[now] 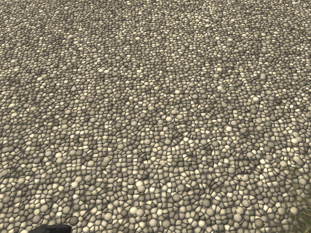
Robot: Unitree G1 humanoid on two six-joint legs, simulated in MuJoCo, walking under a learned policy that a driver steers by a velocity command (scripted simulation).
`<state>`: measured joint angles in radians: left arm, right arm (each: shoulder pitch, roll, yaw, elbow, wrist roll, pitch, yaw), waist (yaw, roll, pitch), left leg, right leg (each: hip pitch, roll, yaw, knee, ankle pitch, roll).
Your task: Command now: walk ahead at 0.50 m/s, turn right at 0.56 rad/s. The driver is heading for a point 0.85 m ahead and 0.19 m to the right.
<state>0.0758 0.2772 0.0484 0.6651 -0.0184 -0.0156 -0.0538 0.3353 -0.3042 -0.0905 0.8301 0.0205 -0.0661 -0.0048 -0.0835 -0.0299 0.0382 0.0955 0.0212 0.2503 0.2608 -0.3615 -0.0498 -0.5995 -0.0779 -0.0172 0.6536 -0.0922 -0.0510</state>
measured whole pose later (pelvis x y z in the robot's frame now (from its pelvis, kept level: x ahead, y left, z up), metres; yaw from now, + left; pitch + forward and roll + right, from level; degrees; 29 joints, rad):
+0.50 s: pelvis +0.28 -0.03 +0.01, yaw -17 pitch +2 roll +0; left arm 0.38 0.29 0.07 0.74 -0.02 -0.03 0.02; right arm 0.01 -0.28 -0.04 0.69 0.00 -0.11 0.03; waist 0.09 0.04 0.02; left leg -0.54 0.01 -0.09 0.49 0.02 -0.04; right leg -0.07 0.11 0.20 0.41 -0.36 -0.07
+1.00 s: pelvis +0.53 -0.12 +0.01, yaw -27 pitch +2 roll +2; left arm 0.04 0.26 0.03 0.63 -0.02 -0.06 -0.03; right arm 0.40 -0.30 -0.06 0.89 0.03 -0.07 0.01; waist -0.12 -0.03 0.03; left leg 0.04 -0.01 0.05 0.24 -0.32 -0.01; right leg -0.55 -0.05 0.02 0.55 -0.06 -0.03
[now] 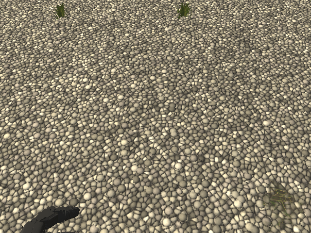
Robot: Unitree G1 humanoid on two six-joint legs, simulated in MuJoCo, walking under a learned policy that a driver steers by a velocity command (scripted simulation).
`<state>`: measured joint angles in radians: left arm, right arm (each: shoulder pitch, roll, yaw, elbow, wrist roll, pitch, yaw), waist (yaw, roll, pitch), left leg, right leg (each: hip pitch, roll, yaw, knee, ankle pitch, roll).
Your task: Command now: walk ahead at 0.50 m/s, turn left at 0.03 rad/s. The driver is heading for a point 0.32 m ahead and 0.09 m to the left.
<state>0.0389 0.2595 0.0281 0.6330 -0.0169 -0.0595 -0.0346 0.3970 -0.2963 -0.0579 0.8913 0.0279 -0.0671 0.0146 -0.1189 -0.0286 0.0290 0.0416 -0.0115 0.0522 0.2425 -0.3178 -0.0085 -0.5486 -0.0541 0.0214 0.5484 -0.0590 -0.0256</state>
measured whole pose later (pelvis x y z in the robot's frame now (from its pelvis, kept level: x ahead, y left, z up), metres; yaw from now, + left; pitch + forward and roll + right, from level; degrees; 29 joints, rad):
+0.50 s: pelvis +0.24 -0.01 -0.01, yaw +8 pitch +1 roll -3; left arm 0.29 0.27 0.06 0.89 -0.01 -0.05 0.01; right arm 0.08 -0.26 -0.03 0.77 -0.02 -0.05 0.03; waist 0.05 0.04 0.03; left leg -0.45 0.03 -0.01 0.50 0.03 0.03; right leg -0.04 0.02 -0.14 0.40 -0.36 -0.01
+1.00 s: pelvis +0.32 -0.01 +0.00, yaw +8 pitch -1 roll +0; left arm 0.23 0.22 0.03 1.01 0.01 -0.02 0.03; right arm 0.14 -0.23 -0.03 0.96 -0.01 0.00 -0.02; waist 0.00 0.01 0.03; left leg -0.28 0.00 0.00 0.48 -0.18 0.00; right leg -0.19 -0.03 0.00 0.51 -0.30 0.02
